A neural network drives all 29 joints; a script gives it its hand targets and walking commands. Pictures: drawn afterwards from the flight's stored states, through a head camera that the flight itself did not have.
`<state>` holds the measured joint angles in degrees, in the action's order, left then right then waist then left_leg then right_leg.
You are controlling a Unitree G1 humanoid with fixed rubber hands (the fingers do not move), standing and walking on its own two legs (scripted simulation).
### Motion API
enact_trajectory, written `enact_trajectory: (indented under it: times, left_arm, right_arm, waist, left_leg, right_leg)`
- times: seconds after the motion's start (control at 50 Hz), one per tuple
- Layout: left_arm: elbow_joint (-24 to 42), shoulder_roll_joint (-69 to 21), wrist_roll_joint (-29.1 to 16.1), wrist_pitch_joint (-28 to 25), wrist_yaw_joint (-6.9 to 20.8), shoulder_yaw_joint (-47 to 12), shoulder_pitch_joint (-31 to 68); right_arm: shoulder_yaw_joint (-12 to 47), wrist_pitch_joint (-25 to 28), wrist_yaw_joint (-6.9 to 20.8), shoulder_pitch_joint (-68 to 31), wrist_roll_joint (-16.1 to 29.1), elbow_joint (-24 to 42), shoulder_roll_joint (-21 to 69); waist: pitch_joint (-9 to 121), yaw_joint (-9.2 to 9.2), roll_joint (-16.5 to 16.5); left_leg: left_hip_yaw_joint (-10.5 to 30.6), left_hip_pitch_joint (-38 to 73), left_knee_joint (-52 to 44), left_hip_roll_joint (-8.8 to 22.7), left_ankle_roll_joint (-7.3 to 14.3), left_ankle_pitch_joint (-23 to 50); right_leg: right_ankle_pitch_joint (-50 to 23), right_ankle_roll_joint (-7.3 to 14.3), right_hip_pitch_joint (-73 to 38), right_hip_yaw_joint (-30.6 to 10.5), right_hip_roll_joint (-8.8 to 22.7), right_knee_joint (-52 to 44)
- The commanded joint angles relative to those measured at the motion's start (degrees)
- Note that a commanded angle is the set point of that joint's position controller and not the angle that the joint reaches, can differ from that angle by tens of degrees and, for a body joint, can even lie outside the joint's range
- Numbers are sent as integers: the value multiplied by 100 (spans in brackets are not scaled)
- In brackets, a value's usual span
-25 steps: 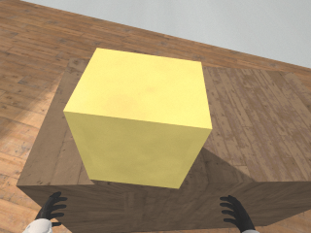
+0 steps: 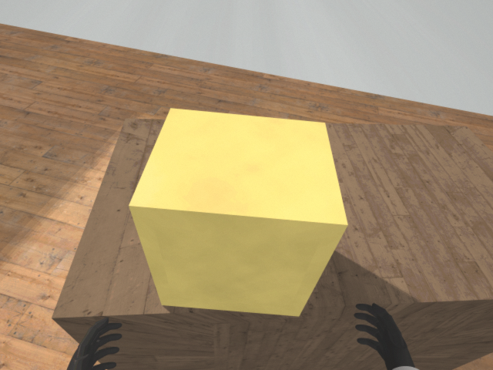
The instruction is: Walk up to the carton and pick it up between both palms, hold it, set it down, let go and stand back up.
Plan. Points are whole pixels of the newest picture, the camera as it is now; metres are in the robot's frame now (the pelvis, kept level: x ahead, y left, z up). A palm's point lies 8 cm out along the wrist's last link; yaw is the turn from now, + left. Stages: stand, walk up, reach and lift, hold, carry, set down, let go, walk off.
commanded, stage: reach and lift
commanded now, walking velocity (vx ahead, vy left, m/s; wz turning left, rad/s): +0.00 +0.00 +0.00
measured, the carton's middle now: (238, 218) +0.34 +0.05 +0.07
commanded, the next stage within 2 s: none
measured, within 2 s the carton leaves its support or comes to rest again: neither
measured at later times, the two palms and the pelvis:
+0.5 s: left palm out of the picture +0.12 +0.25 -0.03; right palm (401, 333) +0.20 -0.21 +0.03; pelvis +0.00 +0.02 +0.00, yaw -1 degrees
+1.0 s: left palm (104, 244) +0.25 +0.23 +0.10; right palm (426, 288) +0.24 -0.22 +0.09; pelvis -0.01 +0.01 +0.00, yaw -3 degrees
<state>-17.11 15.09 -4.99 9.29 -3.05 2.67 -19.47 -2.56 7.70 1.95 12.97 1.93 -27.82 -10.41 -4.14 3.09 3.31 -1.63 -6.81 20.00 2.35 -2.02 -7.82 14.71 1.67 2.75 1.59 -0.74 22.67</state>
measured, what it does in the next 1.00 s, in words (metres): stands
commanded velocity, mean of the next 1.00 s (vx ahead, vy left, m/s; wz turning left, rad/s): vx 0.00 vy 0.00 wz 0.00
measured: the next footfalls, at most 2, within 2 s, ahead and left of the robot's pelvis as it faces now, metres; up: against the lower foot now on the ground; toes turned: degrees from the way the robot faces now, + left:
none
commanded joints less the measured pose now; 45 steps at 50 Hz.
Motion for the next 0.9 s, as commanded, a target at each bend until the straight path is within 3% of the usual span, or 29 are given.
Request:
enact_trajectory:
  times: [0.0,0.06,0.1,0.14,0.22,0.24,0.26,0.34,0.4,0.44,0.5,0.54,0.58,0.64,0.68,0.7,0.74,0.78,0.8,0.84,0.88]
  left_arm:
    - [1672,581,-120,-558,-168,60,609]
    - [1840,556,-220,-638,-289,-54,554]
    - [2113,488,-190,-700,-341,-98,469]
    - [2255,521,-263,-791,-388,-95,278]
    - [2581,547,-300,-956,-492,-140,281]
    - [2710,558,-399,-990,-492,-163,306]
    - [2607,515,-372,-957,-485,-182,174]
    - [3309,579,-507,-1050,-523,-162,194]
    - [3557,597,-581,-1157,-571,-224,261]
    - [3726,615,-619,-1154,-616,-257,313]
    - [4006,723,-791,-1177,-638,-299,374]
    - [3953,700,-778,-1143,-686,-318,431]
    - [4326,763,-855,-1172,-719,-353,624]
    - [4244,865,-1014,-1174,-657,-217,640]
    - [4513,1060,-1109,-1196,-693,-215,971]
    - [4444,1049,-1135,-1153,-677,-238,848]
    - [4168,1028,-1192,-874,-596,-285,1038]
    - [3629,917,-1256,-345,-469,-247,1206]
    - [3519,876,-1282,-19,-413,-215,1354]
    - [3341,778,-1214,596,-329,-40,1524]
    - [3230,686,-1033,1095,-256,227,1773]
  right_arm:
    - [-380,202,116,-326,170,1054,-834]
    - [-492,106,197,-270,206,1327,-871]
    - [-508,87,247,-107,362,1448,-894]
    - [-478,79,269,-50,447,1812,-994]
    - [-477,33,281,177,662,1951,-966]
    - [-462,37,262,158,666,2222,-1008]
    - [-478,-64,232,320,644,2068,-956]
    - [-435,-174,199,471,881,2588,-1030]
    - [-513,-234,168,497,956,2850,-1057]
    - [-500,-307,179,441,1049,2941,-1100]
    - [-618,-379,139,414,1071,3354,-1114]
    - [-583,-506,147,503,1092,3220,-1025]
    - [-600,-508,136,350,1188,3624,-1082]
    - [-531,-604,94,388,1201,3696,-1011]
    - [-568,-699,55,194,1297,3919,-1035]
    - [-544,-755,6,251,1270,3960,-1034]
    - [-619,-953,-64,-54,1267,3936,-1066]
    - [-608,-1270,-122,-423,1362,3857,-1116]
    - [-633,-1407,-160,-706,1354,3935,-1189]
    - [-750,-1649,-254,-1149,1273,4213,-1298]
    - [-673,-1924,-295,-1421,1325,4136,-1369]
  waist:
    - [510,-54,-623]
    - [431,-105,-579]
    - [471,-82,-732]
    - [654,-33,-524]
    - [564,-41,-653]
    - [557,-65,-532]
    - [387,-119,-524]
    - [706,-62,-665]
    - [736,-150,-694]
    - [748,-125,-824]
    - [777,-187,-577]
    - [462,-198,-781]
    - [760,-181,-861]
    - [743,-180,-596]
    - [900,-176,-783]
    - [967,-199,-662]
    - [672,-276,-676]
    - [583,-272,-418]
    - [577,-236,-375]
    - [475,-128,10]
    - [391,6,73]
  left_leg:
    - [-161,864,-219,-229,104,684]
    - [-120,669,-322,-214,117,298]
    - [-90,747,-298,-206,54,535]
    - [-84,843,-279,-215,63,711]
    - [-55,790,-325,-197,38,631]
    - [-62,763,-318,-195,44,645]
    - [-32,797,-333,-204,43,674]
    - [-5,974,-336,-190,2,771]
    - [77,1089,-301,-155,-30,825]
    - [128,1022,-336,-94,-39,712]
    - [116,936,-356,-127,8,476]
    - [145,838,-413,-96,11,261]
    - [173,831,-386,-46,13,284]
    - [145,810,-374,-136,88,209]
    - [139,790,-370,-131,92,114]
    - [139,849,-318,-120,93,252]
    - [191,743,-391,-123,115,-214]
    - [180,750,-449,-113,208,-559]
    - [159,749,-507,-119,270,-738]
    - [112,609,-586,-130,343,-879]
    - [78,619,-619,-127,325,-538]
  right_leg:
    - [-156,-102,1242,-123,-17,-945]
    - [30,-51,1237,-159,-17,-984]
    - [-219,-19,1191,-182,0,-957]
    - [-322,-36,1135,-204,-54,-993]
    - [-294,8,1092,-307,-12,-985]
    - [-338,2,1139,-315,-13,-998]
    - [-378,4,1136,-344,17,-1037]
    - [-475,2,1173,-389,16,-1027]
    - [-483,31,1315,-404,12,-1071]
    - [-413,50,1338,-392,5,-1005]
    - [-297,-7,1333,-439,40,-1021]
    - [-138,43,1513,-460,68,-1018]
    - [-260,56,1427,-471,75,-966]
    - [-191,0,1339,-571,121,-987]
    - [-107,-11,1418,-615,140,-955]
    - [-278,-39,1409,-626,166,-939]
    - [141,-7,1602,-605,216,-1062]
    - [462,-16,1636,-583,245,-1074]
    - [728,-15,1625,-564,204,-1103]
    - [754,-73,1435,-502,157,-1093]
    - [466,-92,1317,-498,123,-1121]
